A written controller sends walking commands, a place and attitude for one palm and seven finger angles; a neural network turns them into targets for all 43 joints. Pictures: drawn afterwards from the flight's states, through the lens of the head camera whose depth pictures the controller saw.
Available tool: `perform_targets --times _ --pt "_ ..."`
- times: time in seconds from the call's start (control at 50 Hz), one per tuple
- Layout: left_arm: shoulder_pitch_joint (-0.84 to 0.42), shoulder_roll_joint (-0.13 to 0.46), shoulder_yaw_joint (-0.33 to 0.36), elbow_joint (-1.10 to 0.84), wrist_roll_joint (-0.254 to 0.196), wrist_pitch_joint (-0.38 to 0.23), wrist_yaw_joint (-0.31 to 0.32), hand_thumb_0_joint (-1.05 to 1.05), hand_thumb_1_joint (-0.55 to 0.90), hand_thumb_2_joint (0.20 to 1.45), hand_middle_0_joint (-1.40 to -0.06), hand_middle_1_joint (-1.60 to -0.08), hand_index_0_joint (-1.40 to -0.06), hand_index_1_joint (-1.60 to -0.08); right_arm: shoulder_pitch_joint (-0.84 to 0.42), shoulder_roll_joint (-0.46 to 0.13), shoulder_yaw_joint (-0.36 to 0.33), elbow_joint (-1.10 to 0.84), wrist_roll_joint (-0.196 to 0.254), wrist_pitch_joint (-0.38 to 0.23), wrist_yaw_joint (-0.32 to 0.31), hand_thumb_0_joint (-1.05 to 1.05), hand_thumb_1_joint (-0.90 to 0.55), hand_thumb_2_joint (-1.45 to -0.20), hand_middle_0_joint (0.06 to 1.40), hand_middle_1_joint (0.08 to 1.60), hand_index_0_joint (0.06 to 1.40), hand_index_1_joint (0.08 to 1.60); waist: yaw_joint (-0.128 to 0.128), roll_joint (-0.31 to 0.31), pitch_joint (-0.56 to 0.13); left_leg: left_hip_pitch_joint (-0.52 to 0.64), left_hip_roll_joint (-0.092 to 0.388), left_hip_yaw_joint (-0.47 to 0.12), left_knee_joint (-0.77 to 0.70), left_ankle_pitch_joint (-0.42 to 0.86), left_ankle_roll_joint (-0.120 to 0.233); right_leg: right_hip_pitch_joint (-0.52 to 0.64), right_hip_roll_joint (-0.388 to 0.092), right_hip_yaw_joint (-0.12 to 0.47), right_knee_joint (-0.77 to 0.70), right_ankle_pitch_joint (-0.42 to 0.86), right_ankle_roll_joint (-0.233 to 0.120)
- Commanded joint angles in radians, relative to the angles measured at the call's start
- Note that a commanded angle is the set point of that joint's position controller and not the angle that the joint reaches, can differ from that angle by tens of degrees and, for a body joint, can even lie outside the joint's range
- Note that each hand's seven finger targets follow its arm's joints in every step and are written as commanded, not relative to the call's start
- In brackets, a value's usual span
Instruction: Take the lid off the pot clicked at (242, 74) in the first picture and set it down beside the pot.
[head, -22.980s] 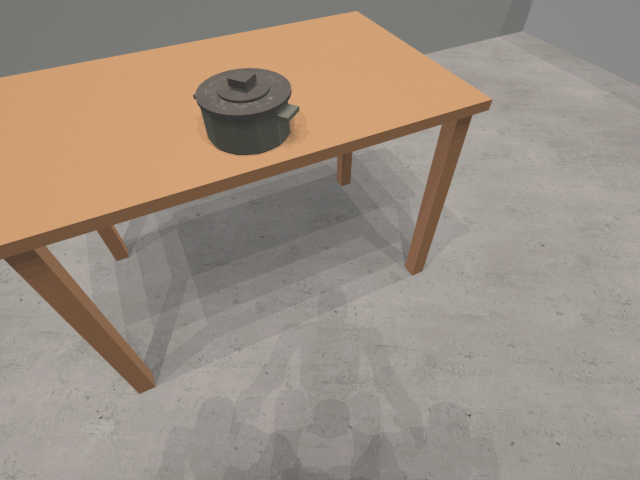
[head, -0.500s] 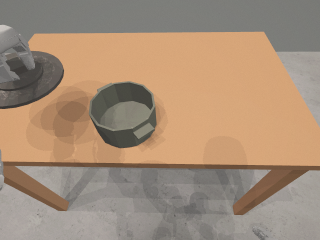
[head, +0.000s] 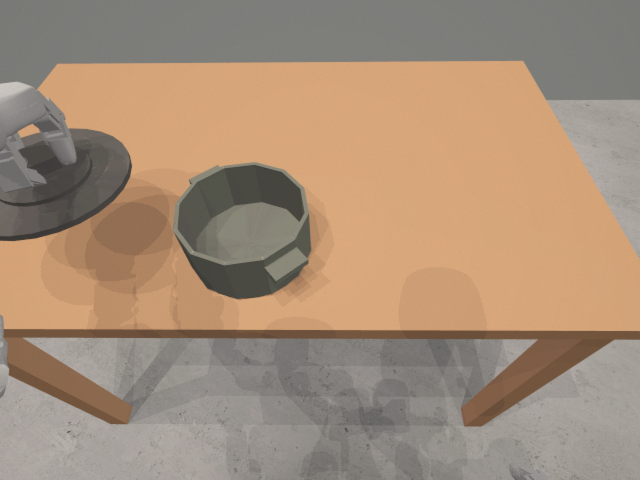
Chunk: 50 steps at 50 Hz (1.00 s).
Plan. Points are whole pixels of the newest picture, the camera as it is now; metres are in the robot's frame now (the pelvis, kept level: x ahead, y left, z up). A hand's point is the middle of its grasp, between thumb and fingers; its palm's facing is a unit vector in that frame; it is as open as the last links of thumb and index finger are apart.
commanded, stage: lower the lid onto the table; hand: left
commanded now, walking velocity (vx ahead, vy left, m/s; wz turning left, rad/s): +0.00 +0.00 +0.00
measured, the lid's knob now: (34, 161) +0.45 +0.34 +0.16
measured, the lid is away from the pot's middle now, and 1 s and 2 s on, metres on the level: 0.23 0.23 0.24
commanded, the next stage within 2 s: none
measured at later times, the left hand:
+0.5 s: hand (42, 182) +0.43 +0.33 +0.14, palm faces -0.39 -0.10 -0.91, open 6.8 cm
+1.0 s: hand (57, 207) +0.42 +0.33 +0.11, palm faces -0.45 -0.11 -0.89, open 6.8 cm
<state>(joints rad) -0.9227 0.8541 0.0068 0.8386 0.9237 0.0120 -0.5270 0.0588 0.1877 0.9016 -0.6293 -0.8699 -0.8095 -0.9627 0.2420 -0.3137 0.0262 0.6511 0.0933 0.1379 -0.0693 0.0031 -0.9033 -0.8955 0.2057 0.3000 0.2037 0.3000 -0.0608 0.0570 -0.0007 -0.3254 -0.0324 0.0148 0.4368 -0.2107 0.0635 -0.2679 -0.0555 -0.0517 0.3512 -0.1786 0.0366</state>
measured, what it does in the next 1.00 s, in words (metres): stands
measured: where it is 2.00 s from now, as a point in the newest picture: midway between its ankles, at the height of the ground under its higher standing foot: outside the picture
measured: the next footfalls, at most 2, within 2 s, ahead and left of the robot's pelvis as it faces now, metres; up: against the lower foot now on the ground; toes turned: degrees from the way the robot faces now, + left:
none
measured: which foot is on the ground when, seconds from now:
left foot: down 0.00-1.00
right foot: down 0.00-1.00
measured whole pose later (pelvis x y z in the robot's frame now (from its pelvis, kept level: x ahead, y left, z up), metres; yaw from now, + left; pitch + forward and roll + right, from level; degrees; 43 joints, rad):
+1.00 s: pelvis +0.00 +0.01 +0.00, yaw +0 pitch +8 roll -2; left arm -0.88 0.81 -0.01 0.97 0.93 -0.12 -0.47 0.05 0.20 0.90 -0.62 -0.87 -0.81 -0.96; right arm 0.25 -0.30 0.02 0.66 0.09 0.15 -0.07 0.00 -0.90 -0.90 0.21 0.30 0.20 0.30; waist -0.07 0.04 -0.02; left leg -0.39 -0.03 0.02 0.50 -0.24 0.08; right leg -0.33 -0.06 -0.04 0.39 -0.19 0.04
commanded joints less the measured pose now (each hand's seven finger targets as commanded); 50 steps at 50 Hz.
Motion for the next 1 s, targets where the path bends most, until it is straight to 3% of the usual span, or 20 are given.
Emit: perform_targets --times 0.0,0.02,0.08,0.1,0.14,0.2,0.26,0.34,0.38,0.42,0.46,0.48,0.52,0.6,0.64,0.7,0.74,0.84,0.88,0.98 --pt "-0.510 0.383 0.111 -0.225 0.005 -0.006 0.056 0.000 0.572 1.069 -0.850 -0.992 -0.931 -1.030 -0.017 -0.157 -0.057 -0.114 0.001 -0.029 -0.003 0.000 -0.900 -0.900 0.200 0.300 0.200 0.300 -0.005 0.086 -0.414 0.265 0.016 -0.048 -0.007 0.382 0.022 0.065 0.066 -0.021 0.002 0.224 -0.079" --pt "-0.550 0.372 0.098 -0.271 0.009 -0.010 0.060 0.000 0.572 1.069 -0.850 -0.992 -0.931 -1.030 -0.010 -0.149 -0.057 -0.110 -0.001 -0.028 -0.003 0.000 -0.900 -0.900 0.200 0.300 0.200 0.300 -0.010 0.117 -0.440 0.296 0.018 -0.053 -0.007 0.403 0.021 0.055 0.070 -0.023 0.004 0.217 -0.076" --pt "-0.490 0.378 0.118 -0.175 0.008 -0.012 0.060 0.000 0.572 1.069 -0.850 -0.992 -0.931 -1.030 0.003 -0.151 -0.055 -0.101 0.000 -0.029 -0.007 0.000 -0.900 -0.900 0.200 0.300 0.200 0.300 -0.005 0.059 -0.408 0.264 0.015 -0.050 -0.006 0.369 0.024 0.059 0.073 -0.024 0.000 0.211 -0.074" --pt "-0.490 0.404 0.136 -0.187 0.004 -0.020 0.064 0.000 0.572 1.069 -0.850 -0.992 -0.931 -1.030 -0.001 -0.160 -0.056 -0.106 0.000 -0.028 -0.007 0.000 -0.900 -0.900 0.200 0.300 0.200 0.300 -0.004 0.064 -0.419 0.256 0.017 -0.049 -0.004 0.380 0.022 0.073 0.068 -0.020 0.003 0.228 -0.077" --pt "-0.533 0.348 0.086 -0.195 0.005 -0.027 0.063 0.000 0.572 1.069 -0.850 -0.992 -0.931 -1.030 0.001 -0.150 -0.057 -0.096 0.000 -0.027 -0.009 0.000 -0.900 -0.900 0.200 0.300 0.200 0.300 -0.013 0.079 -0.415 0.274 0.019 -0.049 -0.007 0.375 0.023 0.047 0.070 -0.025 0.002 0.214 -0.073" --pt "-0.503 0.348 0.086 -0.152 0.003 -0.037 0.069 0.000 0.572 1.069 -0.850 -0.992 -0.931 -1.030 0.006 -0.154 -0.058 -0.097 -0.002 -0.031 -0.009 0.000 -0.900 -0.900 0.200 0.300 0.200 0.300 -0.016 0.083 -0.395 0.264 0.017 -0.050 -0.002 0.374 0.021 0.032 0.072 -0.025 0.000 0.206 -0.078" --pt "-0.502 0.356 0.096 -0.122 0.003 -0.047 0.070 0.000 0.572 1.069 -0.850 -0.992 -0.931 -1.030 0.018 -0.152 -0.057 -0.086 -0.001 -0.029 -0.011 0.000 -0.900 -0.900 0.200 0.300 0.200 0.300 -0.013 0.050 -0.402 0.251 0.014 -0.047 -0.001 0.349 0.025 0.046 0.074 -0.024 0.004 0.212 -0.073" --pt "-0.533 0.388 0.116 -0.160 0.009 -0.070 0.083 0.000 0.572 1.069 -0.850 -0.992 -0.931 -1.030 0.022 -0.155 -0.059 -0.086 -0.005 -0.027 -0.012 0.000 -0.900 -0.900 0.200 0.300 0.200 0.300 -0.010 0.100 -0.441 0.275 0.016 -0.051 0.004 0.382 0.023 0.047 0.074 -0.022 0.011 0.216 -0.075" --pt "-0.509 0.363 0.101 -0.114 0.003 -0.075 0.080 0.000 0.572 1.069 -0.850 -0.992 -0.931 -1.030 0.029 -0.153 -0.059 -0.079 -0.003 -0.027 -0.014 0.000 -0.900 -0.900 0.200 0.300 0.200 0.300 -0.014 0.073 -0.422 0.262 0.017 -0.051 0.005 0.385 0.024 0.039 0.074 -0.024 0.010 0.219 -0.072" --pt "-0.529 0.369 0.104 -0.192 0.000 -0.086 0.085 0.000 0.572 1.069 -0.850 -0.992 -0.931 -1.030 0.024 -0.154 -0.064 -0.088 -0.007 -0.026 -0.008 0.000 -0.900 -0.900 0.200 0.300 0.200 0.300 -0.013 0.126 -0.458 0.295 0.019 -0.058 0.014 0.441 0.022 0.040 0.072 -0.019 0.013 0.238 -0.074" --pt "-0.443 0.349 0.109 -0.110 0.000 -0.084 0.087 0.000 0.572 1.069 -0.850 -0.992 -0.931 -1.030 0.036 -0.151 -0.064 -0.080 -0.007 -0.026 -0.009 0.000 -0.900 -0.900 0.200 0.300 0.200 0.300 -0.015 0.084 -0.422 0.286 0.019 -0.058 0.025 0.464 0.023 0.014 0.078 -0.026 0.013 0.237 -0.071" --pt "-0.445 0.386 0.139 -0.113 -0.004 -0.086 0.086 0.000 0.572 1.069 -0.850 -0.992 -0.931 -1.030 0.037 -0.159 -0.064 -0.077 -0.006 -0.021 -0.006 0.000 -0.900 -0.900 0.200 0.300 0.200 0.300 -0.010 0.066 -0.424 0.264 0.019 -0.053 0.019 0.428 0.022 0.036 0.075 -0.021 0.014 0.239 -0.070" --pt "-0.463 0.373 0.119 -0.106 -0.004 -0.092 0.085 0.000 0.572 1.069 -0.850 -0.992 -0.931 -1.030 0.031 -0.159 -0.064 -0.078 -0.007 -0.016 -0.005 0.000 -0.900 -0.900 0.200 0.300 0.200 0.300 -0.014 0.062 -0.413 0.234 0.017 -0.046 0.013 0.380 0.023 0.041 0.072 -0.020 0.015 0.232 -0.070" --pt "-0.431 0.403 0.155 -0.167 0.000 -0.109 0.100 0.000 0.572 1.069 -0.850 -0.992 -0.931 -1.030 0.032 -0.159 -0.073 -0.092 -0.009 -0.020 -0.005 0.000 -0.900 -0.900 0.200 0.300 0.200 0.300 -0.008 0.106 -0.458 0.299 0.024 -0.064 0.035 0.508 0.019 0.016 0.075 -0.021 0.021 0.249 -0.074" --pt "-0.420 0.348 0.116 -0.118 -0.009 -0.108 0.092 0.000 0.572 1.069 -0.850 -0.992 -0.931 -1.030 0.034 -0.153 -0.068 -0.083 -0.007 -0.012 -0.004 0.000 -0.900 -0.900 0.200 0.300 0.200 0.300 -0.019 0.081 -0.423 0.273 0.021 -0.058 0.032 0.461 0.022 0.002 0.077 -0.026 0.019 0.231 -0.068" --pt "-0.429 0.372 0.132 -0.171 -0.013 -0.114 0.096 0.000 0.572 1.069 -0.850 -0.992 -0.931 -1.030 0.030 -0.161 -0.074 -0.090 -0.007 -0.012 -0.001 0.000 -0.900 -0.900 0.200 0.300 0.200 0.300 -0.012 0.106 -0.445 0.297 0.026 -0.064 0.036 0.489 0.018 -0.006 0.075 -0.022 0.022 0.234 -0.072" --pt "-0.449 0.334 0.102 -0.172 -0.009 -0.116 0.097 0.000 0.572 1.069 -0.850 -0.992 -0.931 -1.030 0.034 -0.153 -0.071 -0.084 -0.007 -0.008 -0.001 0.000 -0.900 -0.900 0.200 0.300 0.200 0.300 -0.021 0.119 -0.445 0.307 0.025 -0.070 0.035 0.475 0.014 -0.028 0.079 -0.027 0.022 0.206 -0.070" --pt "-0.425 0.335 0.111 -0.115 -0.013 -0.125 0.101 0.000 0.572 1.069 -0.850 -0.992 -0.931 -1.030 0.045 -0.155 -0.071 -0.074 -0.008 -0.007 -0.003 0.000 -0.900 -0.900 0.200 0.300 0.200 0.300 -0.019 0.059 -0.419 0.263 0.021 -0.065 0.032 0.393 0.017 -0.026 0.081 -0.027 0.025 0.186 -0.069" --pt "-0.448 0.324 0.087 -0.074 -0.008 -0.125 0.102 0.000 0.572 1.069 -0.850 -0.992 -0.931 -1.030 0.042 -0.155 -0.067 -0.070 -0.006 -0.007 -0.009 0.000 -0.900 -0.900 0.200 0.300 0.200 0.300 -0.025 0.055 -0.389 0.228 0.016 -0.055 0.025 0.314 0.018 -0.033 0.080 -0.026 0.026 0.164 -0.072" --pt "-0.505 0.342 0.082 -0.082 0.008 -0.144 0.117 0.000 0.572 1.069 -0.850 -0.992 -0.931 -1.030 0.054 -0.155 -0.065 -0.068 -0.003 -0.017 -0.023 0.000 -0.900 -0.900 0.200 0.300 0.200 0.300 -0.027 0.084 -0.425 0.240 0.017 -0.054 0.028 0.298 0.019 -0.033 0.081 -0.023 0.037 0.155 -0.075"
